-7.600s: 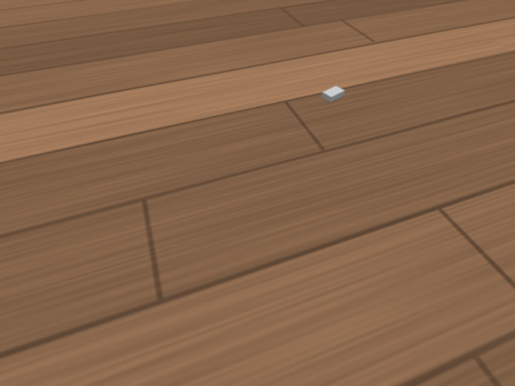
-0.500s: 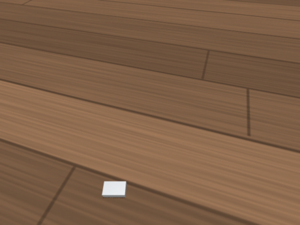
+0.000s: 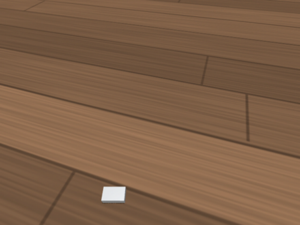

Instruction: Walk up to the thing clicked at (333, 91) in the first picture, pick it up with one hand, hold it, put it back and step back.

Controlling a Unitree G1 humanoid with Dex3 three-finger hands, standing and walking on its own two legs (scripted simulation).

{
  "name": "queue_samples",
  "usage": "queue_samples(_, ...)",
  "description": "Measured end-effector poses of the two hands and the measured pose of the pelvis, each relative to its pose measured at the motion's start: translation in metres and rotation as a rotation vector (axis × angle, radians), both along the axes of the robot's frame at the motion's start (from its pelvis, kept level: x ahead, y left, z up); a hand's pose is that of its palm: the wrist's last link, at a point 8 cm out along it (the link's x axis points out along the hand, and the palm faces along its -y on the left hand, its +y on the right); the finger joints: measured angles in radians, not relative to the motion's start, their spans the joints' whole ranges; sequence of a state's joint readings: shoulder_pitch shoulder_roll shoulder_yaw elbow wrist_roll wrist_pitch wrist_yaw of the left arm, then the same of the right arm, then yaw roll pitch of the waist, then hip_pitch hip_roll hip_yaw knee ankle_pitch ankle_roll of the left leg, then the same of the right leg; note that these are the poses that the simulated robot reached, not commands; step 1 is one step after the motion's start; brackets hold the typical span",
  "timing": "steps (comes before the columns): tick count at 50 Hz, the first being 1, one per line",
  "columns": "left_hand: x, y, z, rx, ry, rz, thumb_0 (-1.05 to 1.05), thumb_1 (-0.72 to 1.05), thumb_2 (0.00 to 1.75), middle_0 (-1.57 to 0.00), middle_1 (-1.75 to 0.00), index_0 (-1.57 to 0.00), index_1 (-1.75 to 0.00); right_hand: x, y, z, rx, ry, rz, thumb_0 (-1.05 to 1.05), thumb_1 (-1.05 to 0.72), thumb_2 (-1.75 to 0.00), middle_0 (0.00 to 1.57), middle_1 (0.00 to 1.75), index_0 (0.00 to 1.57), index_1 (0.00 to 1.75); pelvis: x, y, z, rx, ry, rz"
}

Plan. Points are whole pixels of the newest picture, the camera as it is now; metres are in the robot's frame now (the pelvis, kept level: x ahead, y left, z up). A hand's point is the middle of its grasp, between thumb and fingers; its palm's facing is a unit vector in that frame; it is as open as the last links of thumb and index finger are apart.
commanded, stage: walk up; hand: left
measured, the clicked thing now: (114, 194) +0.45 +0.28 -0.76
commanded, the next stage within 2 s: stand in 0.28 s
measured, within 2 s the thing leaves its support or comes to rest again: neither
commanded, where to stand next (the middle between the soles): +0.05 +0.03 m, yaw +2 degrees
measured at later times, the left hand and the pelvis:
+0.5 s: hand out of the picture +0.10 +0.25 -0.16, palm faces -0.01 -0.94 -0.33, open 7.4 cm; pelvis +0.01 +0.00 +0.00, yaw +0 degrees
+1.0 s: hand out of the picture +0.09 +0.25 -0.16, palm faces -0.01 -0.94 -0.34, open 7.4 cm; pelvis +0.01 -0.01 +0.00, yaw +0 degrees
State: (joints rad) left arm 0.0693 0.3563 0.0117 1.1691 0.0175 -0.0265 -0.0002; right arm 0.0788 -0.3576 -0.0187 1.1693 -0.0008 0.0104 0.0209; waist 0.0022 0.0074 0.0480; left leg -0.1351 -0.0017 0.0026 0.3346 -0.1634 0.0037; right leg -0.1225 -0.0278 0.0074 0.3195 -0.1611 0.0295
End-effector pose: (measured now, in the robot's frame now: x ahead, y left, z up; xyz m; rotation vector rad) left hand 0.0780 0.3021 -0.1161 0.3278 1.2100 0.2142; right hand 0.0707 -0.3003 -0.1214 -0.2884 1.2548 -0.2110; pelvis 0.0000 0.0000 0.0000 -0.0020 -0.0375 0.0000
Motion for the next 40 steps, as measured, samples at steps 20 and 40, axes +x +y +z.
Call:
queue_samples(20,0.013,-0.002,-0.003,-0.016,-0.005,0.006,0.00,0.91,0.90,-0.21,-0.30,-0.20,-0.30,0.021,0.009,0.003,-0.001,-0.028,0.019,0.01,-0.90,-0.90,0.20,0.30,0.20,0.30,0.010,0.002,0.001,0.003,0.004,0.005)
queue_samples(40,0.010,-0.010,-0.004,-0.028,0.006,0.003,0.00,0.91,0.90,-0.21,-0.30,-0.20,-0.30,0.027,0.002,0.005,-0.013,-0.037,0.028,0.01,-0.90,-0.90,0.20,0.30,0.20,0.30,0.014,-0.002,0.001,0.001,0.000,0.005)
